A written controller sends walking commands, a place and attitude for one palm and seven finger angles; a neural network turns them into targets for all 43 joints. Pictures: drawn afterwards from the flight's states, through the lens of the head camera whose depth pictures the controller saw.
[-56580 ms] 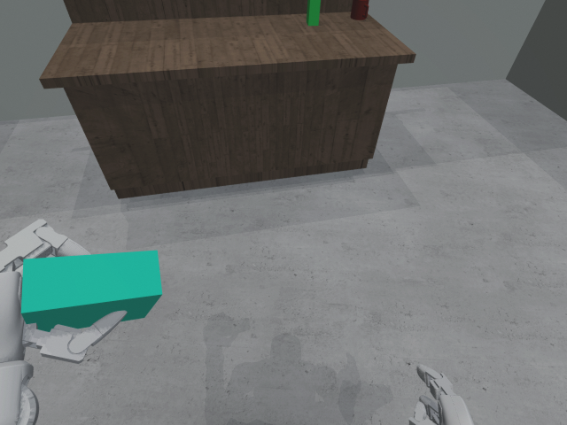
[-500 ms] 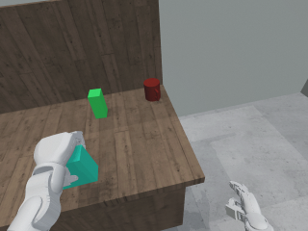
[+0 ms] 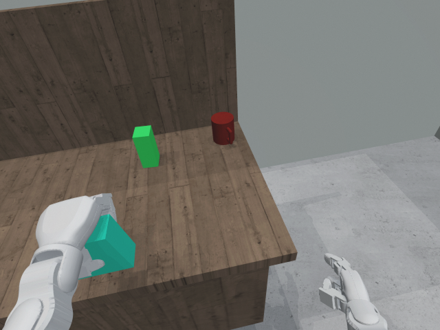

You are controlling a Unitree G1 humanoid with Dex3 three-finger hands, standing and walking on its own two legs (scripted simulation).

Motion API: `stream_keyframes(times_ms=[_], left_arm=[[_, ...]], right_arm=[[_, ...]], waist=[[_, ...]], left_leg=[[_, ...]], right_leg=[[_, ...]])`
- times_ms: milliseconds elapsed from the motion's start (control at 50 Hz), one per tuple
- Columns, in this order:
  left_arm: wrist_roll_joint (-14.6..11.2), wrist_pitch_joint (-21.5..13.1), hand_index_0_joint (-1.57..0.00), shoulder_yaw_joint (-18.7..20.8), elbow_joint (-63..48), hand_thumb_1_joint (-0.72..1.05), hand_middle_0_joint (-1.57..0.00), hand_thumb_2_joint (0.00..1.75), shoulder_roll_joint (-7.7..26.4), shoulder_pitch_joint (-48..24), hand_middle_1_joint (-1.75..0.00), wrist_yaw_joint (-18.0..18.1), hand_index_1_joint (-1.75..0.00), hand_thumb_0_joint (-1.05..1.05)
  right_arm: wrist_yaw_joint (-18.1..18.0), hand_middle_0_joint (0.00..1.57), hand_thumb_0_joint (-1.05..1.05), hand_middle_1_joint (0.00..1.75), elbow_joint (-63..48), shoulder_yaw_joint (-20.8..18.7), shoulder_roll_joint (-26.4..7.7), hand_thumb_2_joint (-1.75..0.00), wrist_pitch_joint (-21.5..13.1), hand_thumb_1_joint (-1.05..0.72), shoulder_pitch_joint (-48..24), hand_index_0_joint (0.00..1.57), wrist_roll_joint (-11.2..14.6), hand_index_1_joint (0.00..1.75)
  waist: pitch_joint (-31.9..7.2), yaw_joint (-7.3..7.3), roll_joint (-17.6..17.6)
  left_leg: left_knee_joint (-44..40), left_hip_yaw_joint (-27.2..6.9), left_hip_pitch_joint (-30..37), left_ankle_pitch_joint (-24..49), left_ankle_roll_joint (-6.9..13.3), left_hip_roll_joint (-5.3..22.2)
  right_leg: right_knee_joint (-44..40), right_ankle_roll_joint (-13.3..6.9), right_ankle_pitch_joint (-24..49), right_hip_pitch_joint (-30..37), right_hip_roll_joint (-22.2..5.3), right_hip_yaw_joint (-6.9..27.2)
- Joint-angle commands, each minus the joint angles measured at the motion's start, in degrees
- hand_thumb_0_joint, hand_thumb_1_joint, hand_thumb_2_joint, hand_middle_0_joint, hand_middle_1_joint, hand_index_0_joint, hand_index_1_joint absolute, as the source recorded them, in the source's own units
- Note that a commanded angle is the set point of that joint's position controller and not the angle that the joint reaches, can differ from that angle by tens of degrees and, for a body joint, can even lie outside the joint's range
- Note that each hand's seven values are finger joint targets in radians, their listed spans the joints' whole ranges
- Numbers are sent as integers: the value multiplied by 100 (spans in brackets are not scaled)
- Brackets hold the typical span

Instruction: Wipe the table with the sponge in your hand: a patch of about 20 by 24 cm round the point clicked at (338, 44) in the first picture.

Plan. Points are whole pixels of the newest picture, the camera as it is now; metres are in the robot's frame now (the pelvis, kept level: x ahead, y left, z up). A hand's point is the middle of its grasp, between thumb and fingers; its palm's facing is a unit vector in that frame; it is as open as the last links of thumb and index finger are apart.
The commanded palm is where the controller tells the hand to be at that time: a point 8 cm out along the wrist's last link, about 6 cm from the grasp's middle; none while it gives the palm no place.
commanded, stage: bring the sponge back beside the body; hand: left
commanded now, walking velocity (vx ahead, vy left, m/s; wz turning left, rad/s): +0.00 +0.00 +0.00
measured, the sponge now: (97, 253) +0.21 +0.28 +0.05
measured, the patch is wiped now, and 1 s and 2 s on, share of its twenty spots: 1.00 1.00 1.00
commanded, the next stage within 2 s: step back with the hand held close in 0.66 s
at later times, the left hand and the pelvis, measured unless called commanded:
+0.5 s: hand (72, 251) +0.18 +0.28 +0.10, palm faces +0.06 -0.13 -0.99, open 9.1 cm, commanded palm +0.15 +0.28 +0.18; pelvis -0.01 +0.00 +0.00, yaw +0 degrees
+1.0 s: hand (94, 224) +0.20 +0.23 +0.16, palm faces +0.31 -0.87 -0.38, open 9.1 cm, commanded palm +0.15 +0.28 +0.17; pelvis -0.02 +0.01 -0.01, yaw +0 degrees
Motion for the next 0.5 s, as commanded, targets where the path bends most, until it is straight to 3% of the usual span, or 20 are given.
stream_keyframes(times_ms=[0,20,80,100,120,180,200,260,300,340,380,400,460,480], left_arm=[[138,9,-120,1118,-1375,10,-120,130,1379,-1041,-160,283,-160,0],[143,22,-120,947,-1359,10,-120,130,1219,-1025,-160,269,-160,0],[86,36,-120,1011,-1395,10,-120,130,1278,-819,-160,239,-160,0],[114,49,-120,1084,-1570,10,-120,130,1359,-877,-160,219,-160,0],[118,39,-120,953,-1583,10,-120,130,1237,-858,-160,203,-160,0],[61,2,-120,1064,-1545,10,-120,130,1322,-601,-160,176,-160,0],[71,-2,-120,1198,-1693,10,-120,130,1444,-603,-160,168,-160,0],[38,-80,-120,1201,-1727,10,-120,130,1405,-397,-160,189,-160,0],[44,-93,-120,1284,-1798,10,-120,130,1476,-511,-160,195,-160,0],[19,-135,-120,1213,-1613,10,-120,130,1369,-463,-160,216,-160,0],[-13,-151,-120,1140,-1585,10,-120,130,1346,-549,-160,207,-160,0],[17,-137,-120,1201,-1680,10,-120,130,1412,-644,-160,201,-160,0],[35,-172,-120,1124,-1582,10,-120,130,1333,-555,-160,216,-160,0],[49,-198,-120,1148,-1701,10,-120,130,1387,-607,-160,225,-160,0]], right_arm=[[4,20,0,30,-1087,-213,-561,-90,-324,-90,-1471,20,15,30],[8,20,0,30,-1088,-191,-527,-90,-332,-90,-1442,20,19,30],[12,20,0,30,-1054,-217,-564,-90,-313,-90,-1417,20,-2,30],[14,20,0,30,-1109,-199,-568,-90,-327,-90,-1494,20,20,30],[8,20,0,30,-1117,-187,-526,-90,-341,-90,-1453,20,12,30],[-4,20,0,30,-1091,-212,-554,-90,-327,-90,-1391,20,-9,30],[-10,20,0,30,-1152,-195,-561,-90,-354,-90,-1480,20,9,30],[-8,20,0,30,-1115,-211,-545,-90,-371,-90,-1355,20,-19,30],[-16,20,0,30,-1146,-197,-551,-90,-392,-90,-1435,20,2,30],[-31,20,0,30,-1088,-219,-541,-90,-420,-90,-1316,20,-10,30],[-50,20,0,30,-1058,-232,-568,-90,-390,-90,-1315,20,-12,30],[-54,20,0,30,-1114,-202,-548,-90,-422,-90,-1417,20,10,30],[-52,20,0,30,-1051,-224,-549,-90,-436,-90,-1327,20,-17,30],[-48,20,0,30,-1054,-230,-555,-90,-431,-90,-1336,20,-22,30]], waist=[[-775,45,-96],[-738,25,-121],[-748,19,-214],[-751,14,-53],[-732,19,-90],[-651,28,-296],[-655,40,-126],[-666,47,-214],[-577,18,-112],[-597,8,-327],[-537,-28,-238],[-504,-20,-17],[-526,-4,-160],[-600,6,-44]], left_leg=[[-290,-439,379,777,257,-131],[-271,-391,341,738,258,-121],[-240,-394,362,810,262,-123],[-285,-446,373,734,261,-115],[-238,-399,345,710,272,-119],[-239,-412,337,725,282,-111],[-265,-454,337,624,283,-110],[-212,-420,330,684,279,-104],[-229,-463,324,580,271,-99],[-169,-404,341,667,270,-99],[-188,-391,360,584,272,-104],[-262,-442,330,452,266,-97],[-233,-410,315,518,262,-99],[-246,-407,324,553,263,-111]], right_leg=[[-489,-225,545,-243,-36,707],[-468,-195,459,-290,-62,574],[-485,-180,592,-285,-80,606],[-478,-220,495,-271,-25,714],[-458,-194,436,-305,-60,593],[-489,-165,463,-337,-80,564],[-494,-205,375,-319,-25,713],[-469,-175,413,-329,-66,593],[-501,-218,338,-382,-12,763],[-501,-174,410,-403,-59,634],[-563,-155,337,-460,-83,644],[-555,-203,218,-437,-24,746],[-531,-171,244,-419,-58,595],[-512,-173,308,-355,-65,582]])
